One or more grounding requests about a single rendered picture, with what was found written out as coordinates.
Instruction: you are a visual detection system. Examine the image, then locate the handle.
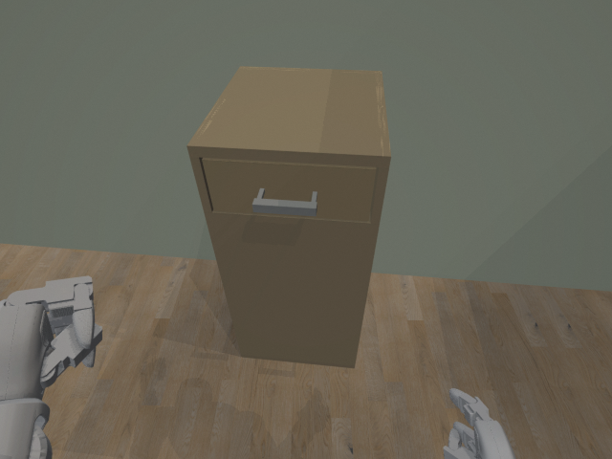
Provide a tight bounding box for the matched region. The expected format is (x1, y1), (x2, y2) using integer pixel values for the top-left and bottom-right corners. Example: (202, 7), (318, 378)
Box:
(252, 188), (317, 216)

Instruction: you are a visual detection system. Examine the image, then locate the cabinet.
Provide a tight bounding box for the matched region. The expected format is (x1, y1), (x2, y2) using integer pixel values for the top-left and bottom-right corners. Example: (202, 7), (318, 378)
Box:
(186, 66), (391, 368)

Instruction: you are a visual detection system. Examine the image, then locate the robot right hand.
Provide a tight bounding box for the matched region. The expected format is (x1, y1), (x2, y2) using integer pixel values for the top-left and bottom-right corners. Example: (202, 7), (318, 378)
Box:
(443, 388), (516, 459)

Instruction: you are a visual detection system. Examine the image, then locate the left robot forearm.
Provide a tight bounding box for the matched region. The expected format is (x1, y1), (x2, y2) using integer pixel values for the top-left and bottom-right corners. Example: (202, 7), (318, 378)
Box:
(0, 398), (53, 459)

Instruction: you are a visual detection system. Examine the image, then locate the robot left hand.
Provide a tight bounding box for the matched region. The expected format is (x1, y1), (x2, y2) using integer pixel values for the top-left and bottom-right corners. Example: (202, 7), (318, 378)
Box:
(0, 275), (102, 401)

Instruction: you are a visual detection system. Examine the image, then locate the drawer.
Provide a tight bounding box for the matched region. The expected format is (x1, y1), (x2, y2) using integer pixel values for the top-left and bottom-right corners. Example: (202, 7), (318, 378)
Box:
(202, 158), (376, 222)

